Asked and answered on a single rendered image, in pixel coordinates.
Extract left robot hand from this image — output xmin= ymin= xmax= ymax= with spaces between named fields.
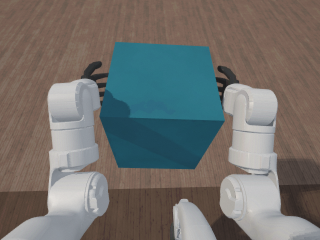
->
xmin=81 ymin=61 xmax=109 ymax=106

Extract carton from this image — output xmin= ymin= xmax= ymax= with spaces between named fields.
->
xmin=99 ymin=42 xmax=225 ymax=170

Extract left robot upper arm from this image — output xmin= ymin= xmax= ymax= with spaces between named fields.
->
xmin=1 ymin=171 xmax=110 ymax=240

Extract robot right shin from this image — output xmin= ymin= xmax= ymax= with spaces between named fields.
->
xmin=174 ymin=199 xmax=189 ymax=240

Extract robot left forearm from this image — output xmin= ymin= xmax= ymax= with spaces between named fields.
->
xmin=47 ymin=78 xmax=101 ymax=210

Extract robot right forearm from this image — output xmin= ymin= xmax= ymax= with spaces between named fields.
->
xmin=222 ymin=83 xmax=281 ymax=207

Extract right robot hand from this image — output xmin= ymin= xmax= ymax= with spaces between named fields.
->
xmin=215 ymin=65 xmax=239 ymax=109

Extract robot right thigh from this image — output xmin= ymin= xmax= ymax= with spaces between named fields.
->
xmin=173 ymin=202 xmax=217 ymax=240

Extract right robot upper arm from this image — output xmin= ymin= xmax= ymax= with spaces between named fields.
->
xmin=219 ymin=174 xmax=320 ymax=240

